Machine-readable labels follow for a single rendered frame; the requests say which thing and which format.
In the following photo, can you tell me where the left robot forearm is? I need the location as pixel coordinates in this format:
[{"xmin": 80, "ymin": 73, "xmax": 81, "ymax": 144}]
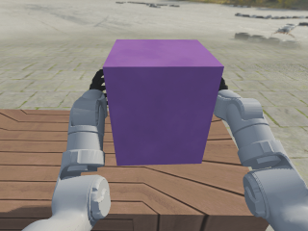
[{"xmin": 51, "ymin": 89, "xmax": 108, "ymax": 213}]

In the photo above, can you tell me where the robot left hand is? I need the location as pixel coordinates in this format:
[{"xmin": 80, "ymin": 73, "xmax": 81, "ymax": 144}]
[{"xmin": 90, "ymin": 68, "xmax": 108, "ymax": 105}]

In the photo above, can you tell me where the robot right hand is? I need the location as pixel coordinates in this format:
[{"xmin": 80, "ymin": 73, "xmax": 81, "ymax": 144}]
[{"xmin": 218, "ymin": 77, "xmax": 228, "ymax": 91}]

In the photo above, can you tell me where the pedestal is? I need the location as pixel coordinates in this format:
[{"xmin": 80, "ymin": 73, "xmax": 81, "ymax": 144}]
[{"xmin": 0, "ymin": 109, "xmax": 270, "ymax": 231}]

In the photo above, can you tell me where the right robot forearm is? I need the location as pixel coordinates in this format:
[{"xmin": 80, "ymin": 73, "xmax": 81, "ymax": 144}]
[{"xmin": 214, "ymin": 90, "xmax": 308, "ymax": 193}]

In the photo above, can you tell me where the right robot upper arm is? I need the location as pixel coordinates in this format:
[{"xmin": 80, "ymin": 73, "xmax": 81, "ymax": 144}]
[{"xmin": 243, "ymin": 166, "xmax": 308, "ymax": 231}]

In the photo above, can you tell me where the carton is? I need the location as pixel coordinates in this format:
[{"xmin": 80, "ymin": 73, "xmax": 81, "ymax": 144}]
[{"xmin": 102, "ymin": 39, "xmax": 224, "ymax": 166}]

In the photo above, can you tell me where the left robot upper arm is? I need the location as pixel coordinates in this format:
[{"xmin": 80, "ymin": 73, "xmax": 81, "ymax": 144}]
[{"xmin": 21, "ymin": 174, "xmax": 111, "ymax": 231}]

